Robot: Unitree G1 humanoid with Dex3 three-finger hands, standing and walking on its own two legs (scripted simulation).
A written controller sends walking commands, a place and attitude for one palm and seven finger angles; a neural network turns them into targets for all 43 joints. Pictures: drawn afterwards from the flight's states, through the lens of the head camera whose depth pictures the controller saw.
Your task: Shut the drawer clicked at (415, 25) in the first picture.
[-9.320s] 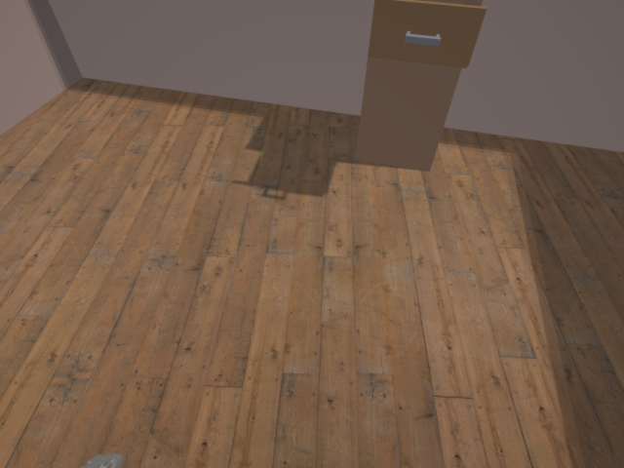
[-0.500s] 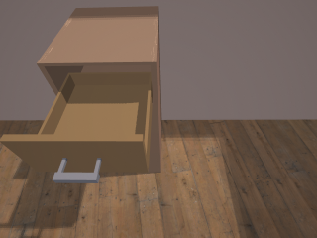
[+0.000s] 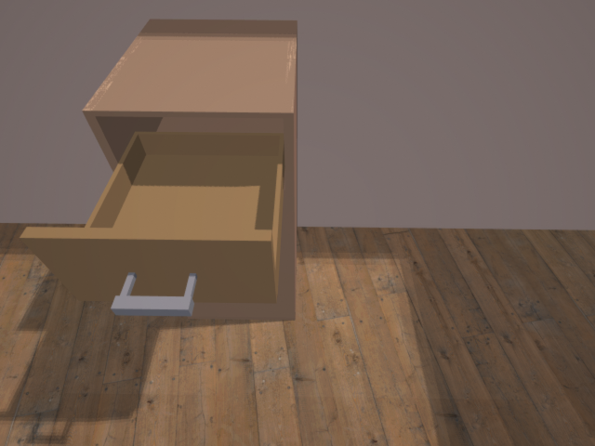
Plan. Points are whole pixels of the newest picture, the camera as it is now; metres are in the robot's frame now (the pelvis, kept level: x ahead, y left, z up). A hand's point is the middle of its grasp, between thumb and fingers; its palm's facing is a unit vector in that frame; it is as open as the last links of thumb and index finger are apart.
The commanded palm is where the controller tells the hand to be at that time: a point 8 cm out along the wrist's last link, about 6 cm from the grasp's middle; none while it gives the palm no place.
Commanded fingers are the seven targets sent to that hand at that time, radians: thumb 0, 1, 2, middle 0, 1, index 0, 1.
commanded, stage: come to a stop and stand still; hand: left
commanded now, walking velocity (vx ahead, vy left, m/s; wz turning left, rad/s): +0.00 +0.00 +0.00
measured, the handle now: (157, 293) +0.33 +0.24 -0.01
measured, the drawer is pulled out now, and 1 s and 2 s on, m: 0.29 0.29 0.29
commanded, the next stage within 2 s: look again from close up in 0.30 s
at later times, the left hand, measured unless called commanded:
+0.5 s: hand out of the picture -0.03 +0.15 -0.18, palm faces +0.01 -0.98 -0.17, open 7.4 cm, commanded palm none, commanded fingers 0.00 0.90 0.90 -0.20 -0.30 -0.20 -0.30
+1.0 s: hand out of the picture +0.00 +0.17 -0.17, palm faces +0.03 -0.98 -0.21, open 7.4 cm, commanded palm none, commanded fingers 0.00 0.90 0.90 -0.20 -0.30 -0.20 -0.30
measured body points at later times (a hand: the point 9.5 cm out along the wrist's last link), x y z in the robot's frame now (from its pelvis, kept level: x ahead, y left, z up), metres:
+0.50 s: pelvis -0.02 +0.00 -0.01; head -0.01 -0.01 +0.44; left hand -0.03 +0.20 -0.17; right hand -0.05 -0.21 -0.17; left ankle -0.02 +0.11 -0.74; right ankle +0.02 -0.11 -0.74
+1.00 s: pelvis -0.01 +0.00 +0.00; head +0.00 -0.01 +0.45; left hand +0.00 +0.23 -0.16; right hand -0.01 -0.21 -0.17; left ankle -0.02 +0.11 -0.74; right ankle +0.02 -0.11 -0.74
